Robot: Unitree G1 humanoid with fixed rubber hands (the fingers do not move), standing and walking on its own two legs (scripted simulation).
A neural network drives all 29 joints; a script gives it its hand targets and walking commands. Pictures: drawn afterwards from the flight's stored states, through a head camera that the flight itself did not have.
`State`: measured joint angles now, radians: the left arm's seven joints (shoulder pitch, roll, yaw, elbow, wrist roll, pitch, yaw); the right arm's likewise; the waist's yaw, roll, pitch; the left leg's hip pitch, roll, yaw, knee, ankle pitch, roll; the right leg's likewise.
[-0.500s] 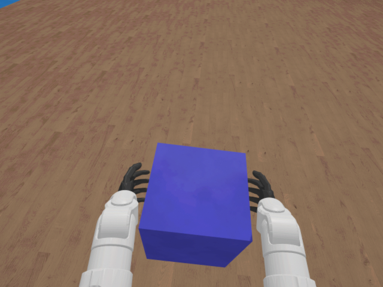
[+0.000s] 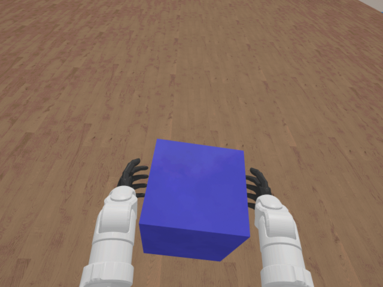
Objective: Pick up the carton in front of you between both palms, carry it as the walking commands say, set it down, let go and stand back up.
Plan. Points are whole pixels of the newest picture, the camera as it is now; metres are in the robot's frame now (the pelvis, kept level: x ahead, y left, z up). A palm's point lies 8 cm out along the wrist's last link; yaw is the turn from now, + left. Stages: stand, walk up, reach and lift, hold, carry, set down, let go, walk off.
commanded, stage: set down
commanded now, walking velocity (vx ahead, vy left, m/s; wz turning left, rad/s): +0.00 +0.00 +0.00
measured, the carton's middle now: (190, 204) +0.33 +0.01 -0.06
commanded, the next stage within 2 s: none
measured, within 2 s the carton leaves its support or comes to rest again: neither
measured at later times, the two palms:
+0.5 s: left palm (136, 206) +0.36 +0.16 -0.14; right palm (238, 215) +0.35 -0.13 -0.13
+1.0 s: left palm (135, 211) +0.41 +0.19 -0.28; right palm (219, 220) +0.40 -0.11 -0.27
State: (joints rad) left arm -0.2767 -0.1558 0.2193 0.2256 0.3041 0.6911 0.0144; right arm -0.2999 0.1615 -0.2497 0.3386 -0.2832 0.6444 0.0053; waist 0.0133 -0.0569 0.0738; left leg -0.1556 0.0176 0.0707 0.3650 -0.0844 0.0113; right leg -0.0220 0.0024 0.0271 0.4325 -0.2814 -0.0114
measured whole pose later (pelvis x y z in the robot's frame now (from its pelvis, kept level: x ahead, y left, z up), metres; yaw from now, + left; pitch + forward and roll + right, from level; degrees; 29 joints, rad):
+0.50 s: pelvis -0.03 +0.02 -0.06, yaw -2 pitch +20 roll -2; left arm -0.63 -0.14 0.41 0.54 0.37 0.21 0.02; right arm -0.64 0.17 -0.50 0.61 -0.33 0.18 -0.05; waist 0.02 -0.07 0.11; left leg -1.01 0.00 0.02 0.86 -0.20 0.04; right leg -0.87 0.03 0.06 0.94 -0.41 0.03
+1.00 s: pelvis -0.05 +0.00 -0.19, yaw -5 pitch +42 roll -4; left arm -0.91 0.02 0.44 0.64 0.32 0.28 -0.05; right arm -0.84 0.20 -0.50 0.59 -0.21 0.24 -0.18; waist 0.05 -0.09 -0.15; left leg -1.79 0.03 -0.05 1.39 -0.33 0.00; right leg -1.63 0.09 -0.01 1.48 -0.57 0.01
